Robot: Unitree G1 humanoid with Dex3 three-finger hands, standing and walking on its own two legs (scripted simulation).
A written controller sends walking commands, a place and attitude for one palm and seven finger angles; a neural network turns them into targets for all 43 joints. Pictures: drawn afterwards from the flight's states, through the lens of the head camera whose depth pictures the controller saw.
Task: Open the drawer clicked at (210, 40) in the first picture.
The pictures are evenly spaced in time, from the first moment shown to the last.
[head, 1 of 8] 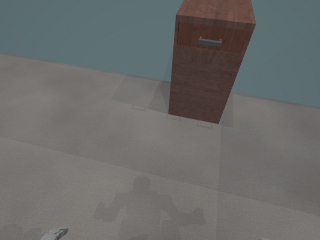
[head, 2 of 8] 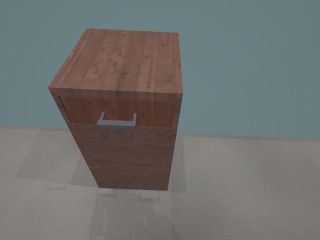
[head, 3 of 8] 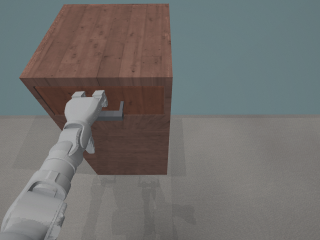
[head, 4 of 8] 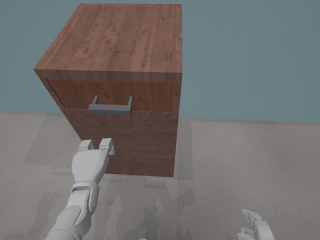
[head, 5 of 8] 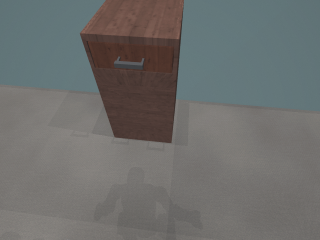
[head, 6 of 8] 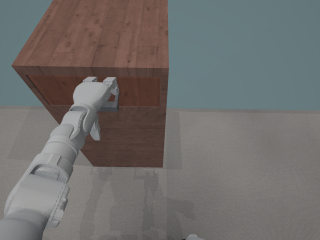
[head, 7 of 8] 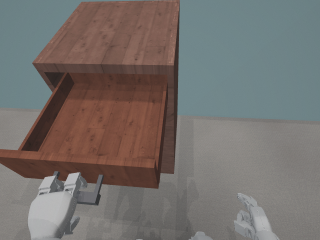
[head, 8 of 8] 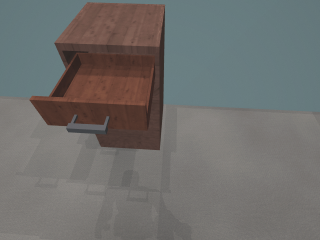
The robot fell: no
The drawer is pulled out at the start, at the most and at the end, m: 0.00 0.30 0.30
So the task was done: yes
